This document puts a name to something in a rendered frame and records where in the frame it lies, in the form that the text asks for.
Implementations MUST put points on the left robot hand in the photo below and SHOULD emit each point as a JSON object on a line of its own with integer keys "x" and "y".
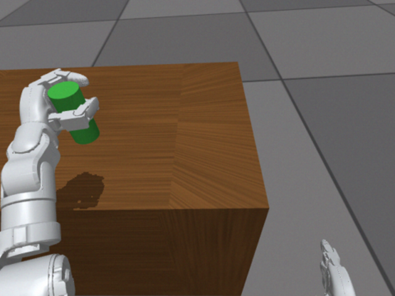
{"x": 36, "y": 106}

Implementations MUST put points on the right robot hand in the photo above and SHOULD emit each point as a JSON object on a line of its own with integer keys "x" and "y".
{"x": 335, "y": 278}

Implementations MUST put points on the left robot arm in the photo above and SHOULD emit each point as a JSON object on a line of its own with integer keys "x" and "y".
{"x": 28, "y": 217}

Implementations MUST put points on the can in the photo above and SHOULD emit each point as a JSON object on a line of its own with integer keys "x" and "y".
{"x": 67, "y": 96}

